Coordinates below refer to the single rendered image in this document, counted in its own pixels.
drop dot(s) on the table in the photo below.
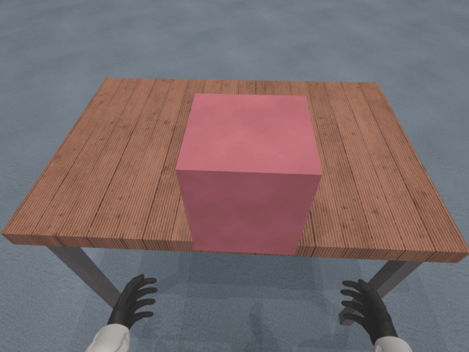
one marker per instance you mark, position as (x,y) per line
(112,182)

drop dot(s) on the robot right forearm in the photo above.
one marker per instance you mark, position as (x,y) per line
(391,344)

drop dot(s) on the right robot hand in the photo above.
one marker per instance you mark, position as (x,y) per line
(376,320)

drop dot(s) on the robot left forearm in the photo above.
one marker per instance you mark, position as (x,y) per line
(111,338)

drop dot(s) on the carton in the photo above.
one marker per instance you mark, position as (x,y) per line
(248,171)

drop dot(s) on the left robot hand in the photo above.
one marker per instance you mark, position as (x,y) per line
(123,312)

